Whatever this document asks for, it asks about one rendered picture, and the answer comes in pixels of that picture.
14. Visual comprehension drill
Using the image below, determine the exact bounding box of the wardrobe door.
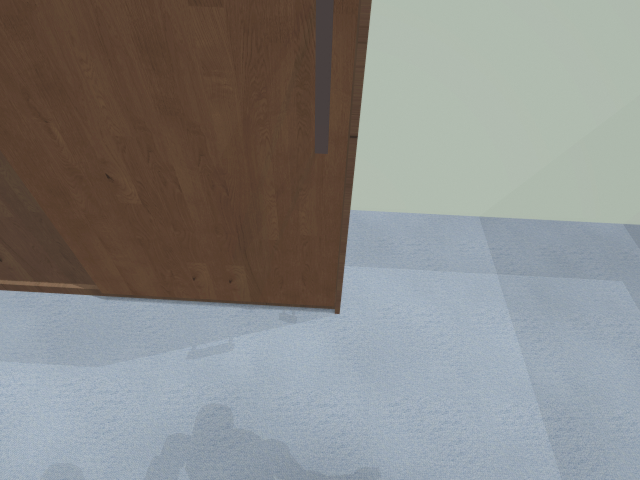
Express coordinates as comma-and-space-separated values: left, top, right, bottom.
0, 0, 359, 306
0, 151, 96, 285

